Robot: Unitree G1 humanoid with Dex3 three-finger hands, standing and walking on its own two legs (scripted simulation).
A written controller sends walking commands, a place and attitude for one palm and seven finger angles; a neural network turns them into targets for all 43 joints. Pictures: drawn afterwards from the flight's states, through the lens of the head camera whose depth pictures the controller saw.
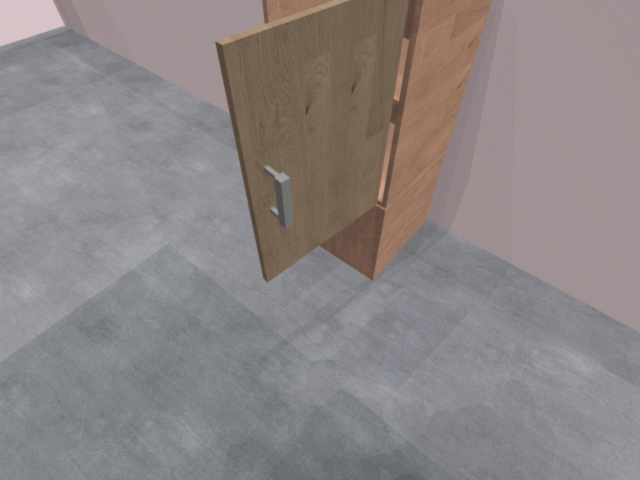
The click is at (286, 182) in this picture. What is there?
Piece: cupboard door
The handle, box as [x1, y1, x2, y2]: [263, 165, 293, 228]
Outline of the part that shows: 266,165 263,167 264,171 274,179 278,209 277,210 273,206 269,208 270,211 279,219 279,223 285,228 287,228 293,224 289,177 282,172 279,174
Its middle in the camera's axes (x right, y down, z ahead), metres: -0.09 -0.08 +0.77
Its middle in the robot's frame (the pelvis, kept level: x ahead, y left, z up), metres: +0.62 +0.12 -0.06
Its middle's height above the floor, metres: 0.72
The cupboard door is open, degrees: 83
